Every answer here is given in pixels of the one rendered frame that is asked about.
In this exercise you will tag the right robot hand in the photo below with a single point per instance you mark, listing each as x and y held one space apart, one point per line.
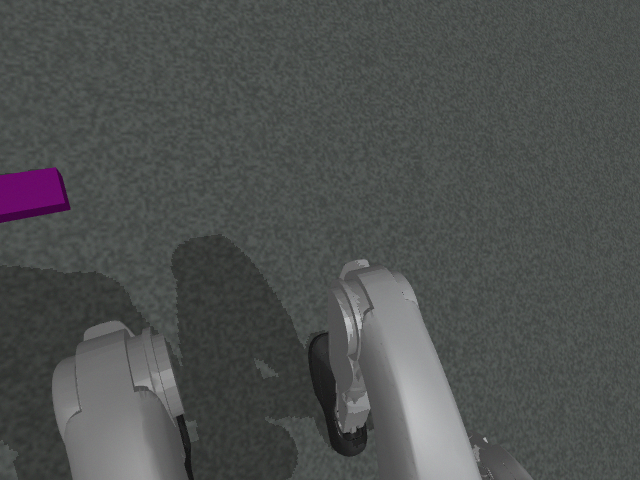
498 463

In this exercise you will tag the small box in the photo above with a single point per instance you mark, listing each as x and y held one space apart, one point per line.
32 193

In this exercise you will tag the right robot foot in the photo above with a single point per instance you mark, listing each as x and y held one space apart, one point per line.
324 384

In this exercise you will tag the left robot foot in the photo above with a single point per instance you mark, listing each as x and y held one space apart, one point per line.
186 444

